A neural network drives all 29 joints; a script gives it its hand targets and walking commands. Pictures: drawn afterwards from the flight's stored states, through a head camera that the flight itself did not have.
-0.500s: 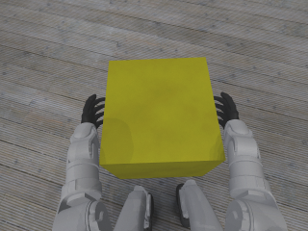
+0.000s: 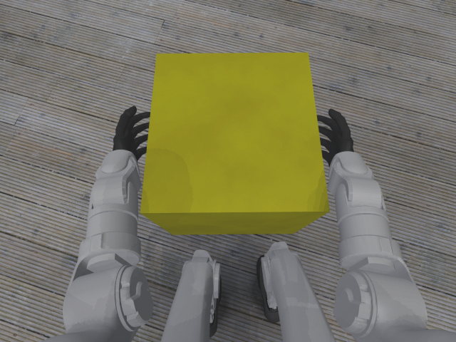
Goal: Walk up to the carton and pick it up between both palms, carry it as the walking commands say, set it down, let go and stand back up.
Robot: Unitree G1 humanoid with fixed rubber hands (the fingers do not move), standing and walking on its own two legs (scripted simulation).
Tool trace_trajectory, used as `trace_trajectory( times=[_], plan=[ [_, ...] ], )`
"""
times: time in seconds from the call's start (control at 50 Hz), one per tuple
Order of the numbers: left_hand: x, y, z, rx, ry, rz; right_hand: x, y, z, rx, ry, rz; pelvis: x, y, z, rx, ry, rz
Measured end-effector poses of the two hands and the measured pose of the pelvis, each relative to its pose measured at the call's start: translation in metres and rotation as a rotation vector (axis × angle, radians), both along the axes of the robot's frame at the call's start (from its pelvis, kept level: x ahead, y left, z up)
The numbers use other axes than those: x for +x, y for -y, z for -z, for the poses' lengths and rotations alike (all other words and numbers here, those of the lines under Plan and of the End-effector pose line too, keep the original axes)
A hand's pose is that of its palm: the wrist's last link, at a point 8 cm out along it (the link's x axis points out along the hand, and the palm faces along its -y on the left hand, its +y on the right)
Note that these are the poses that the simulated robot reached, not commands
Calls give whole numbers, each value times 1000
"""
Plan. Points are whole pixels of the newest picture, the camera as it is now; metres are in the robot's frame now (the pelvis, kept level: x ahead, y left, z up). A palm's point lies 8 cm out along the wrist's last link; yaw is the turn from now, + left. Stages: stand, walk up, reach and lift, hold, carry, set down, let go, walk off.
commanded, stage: set down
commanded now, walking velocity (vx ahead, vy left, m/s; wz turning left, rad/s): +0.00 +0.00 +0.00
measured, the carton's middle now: (232, 153) +0.46 +0.00 -0.16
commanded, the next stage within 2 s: none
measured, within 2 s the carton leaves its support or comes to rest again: neither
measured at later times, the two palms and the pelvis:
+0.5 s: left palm (144, 154) +0.46 +0.19 -0.16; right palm (320, 156) +0.44 -0.18 -0.17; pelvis -0.02 +0.01 -0.07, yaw +0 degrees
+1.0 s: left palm (154, 154) +0.49 +0.19 -0.25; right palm (307, 158) +0.47 -0.18 -0.26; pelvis -0.03 +0.00 -0.14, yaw +0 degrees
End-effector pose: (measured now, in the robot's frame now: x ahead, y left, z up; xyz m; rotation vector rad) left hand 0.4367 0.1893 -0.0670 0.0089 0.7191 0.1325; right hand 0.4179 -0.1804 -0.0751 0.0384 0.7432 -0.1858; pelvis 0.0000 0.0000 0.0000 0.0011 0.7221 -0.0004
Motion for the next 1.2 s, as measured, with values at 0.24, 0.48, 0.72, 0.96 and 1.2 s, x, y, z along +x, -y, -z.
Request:
trace_trajectory(
  times=[0.24, 0.48, 0.72, 0.96, 1.2],
  plan=[
    [14, -2, 47, 2, -3, 9, 13, -2, 44, -4, -3, 4, -9, -5, 36, -8, -53, -4],
    [27, -1, 94, 5, -1, 25, 24, -1, 87, -14, -1, 11, -18, -6, 71, -16, -84, -10],
    [39, -3, 135, 14, -2, 32, 36, -2, 129, -14, -1, 11, -27, -6, 104, -19, -93, -15],
    [53, -4, 177, 24, -3, 45, 47, -4, 173, -17, -3, 10, -31, -4, 135, -23, -92, -22],
    [66, -4, 220, 30, -6, 54, 59, -4, 216, -16, -5, 13, -32, -4, 164, -28, -77, -25]
  ],
)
